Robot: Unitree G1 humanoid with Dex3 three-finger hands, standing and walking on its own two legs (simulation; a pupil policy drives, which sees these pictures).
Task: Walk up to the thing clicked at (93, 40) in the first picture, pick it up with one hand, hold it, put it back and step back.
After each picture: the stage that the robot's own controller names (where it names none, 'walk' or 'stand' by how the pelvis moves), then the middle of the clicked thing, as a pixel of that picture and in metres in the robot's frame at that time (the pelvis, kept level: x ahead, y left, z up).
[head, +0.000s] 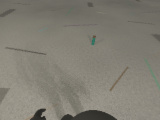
stand; (93, 40) +1.78 -0.12 -0.65
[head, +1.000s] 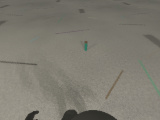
walk; (85, 45) +1.66 +0.15 -0.64
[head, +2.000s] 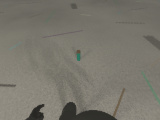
walk; (78, 55) +1.16 +0.22 -0.65
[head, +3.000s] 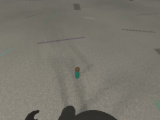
walk; (77, 73) +0.74 +0.17 -0.64
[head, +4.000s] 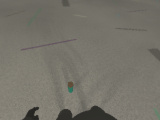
walk; (70, 87) +0.46 +0.15 -0.64
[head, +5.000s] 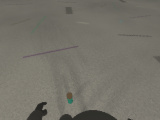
stand; (69, 98) +0.36 +0.17 -0.64
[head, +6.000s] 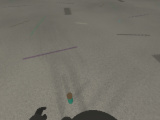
stand; (70, 98) +0.37 +0.18 -0.66
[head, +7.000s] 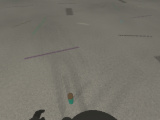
stand; (70, 98) +0.37 +0.17 -0.66
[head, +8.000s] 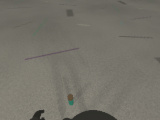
stand; (70, 100) +0.36 +0.17 -0.66
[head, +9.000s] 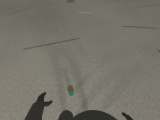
go down; (70, 91) +0.38 +0.16 -0.64
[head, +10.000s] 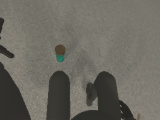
go down; (60, 54) +0.47 +0.17 -0.24
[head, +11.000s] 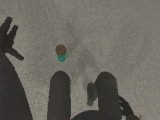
close in; (61, 54) +0.47 +0.16 -0.24
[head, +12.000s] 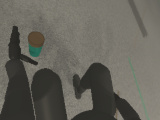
close in; (35, 46) +0.47 +0.21 -0.17
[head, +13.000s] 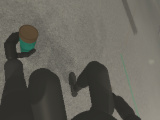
close; (27, 43) +0.47 +0.22 -0.17
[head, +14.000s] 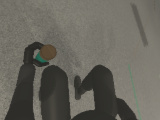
lift; (43, 56) +0.38 +0.20 -0.16
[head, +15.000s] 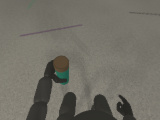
lift; (62, 72) +0.31 +0.16 +0.04
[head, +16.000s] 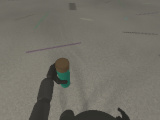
hold; (64, 75) +0.30 +0.15 +0.06
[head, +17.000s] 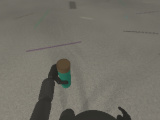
hold; (65, 75) +0.30 +0.15 +0.04
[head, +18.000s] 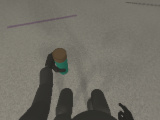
crouch; (62, 63) +0.39 +0.16 -0.02
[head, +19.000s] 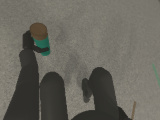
lower; (42, 43) +0.49 +0.20 -0.08
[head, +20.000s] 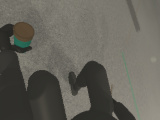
lower; (22, 41) +0.47 +0.23 -0.17
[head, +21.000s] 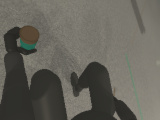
lower; (28, 43) +0.46 +0.23 -0.17
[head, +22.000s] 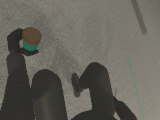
lower; (30, 44) +0.46 +0.22 -0.16
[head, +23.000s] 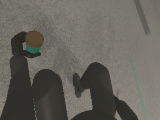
rest; (33, 47) +0.45 +0.21 -0.16
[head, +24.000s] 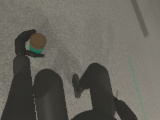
open; (36, 48) +0.45 +0.20 -0.18
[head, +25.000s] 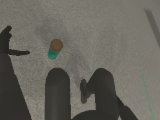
stand; (54, 51) +0.45 +0.18 -0.20
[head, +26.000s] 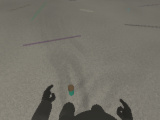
stand; (71, 90) +0.38 +0.14 -0.56
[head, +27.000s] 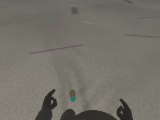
stand; (72, 96) +0.40 +0.14 -0.59
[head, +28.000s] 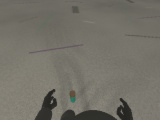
stand; (72, 97) +0.38 +0.13 -0.60
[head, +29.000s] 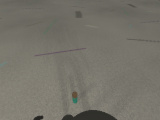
stand; (75, 98) +0.41 +0.13 -0.65
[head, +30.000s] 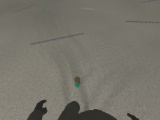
walk; (77, 82) +0.48 +0.12 -0.63
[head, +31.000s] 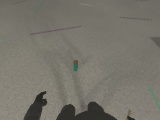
walk; (75, 66) +0.73 +0.13 -0.63
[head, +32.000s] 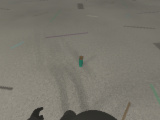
stand; (81, 61) +1.00 +0.14 -0.63
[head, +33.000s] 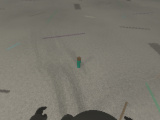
stand; (78, 62) +0.99 +0.15 -0.66
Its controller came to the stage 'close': yes
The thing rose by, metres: 0.70
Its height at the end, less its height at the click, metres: +0.00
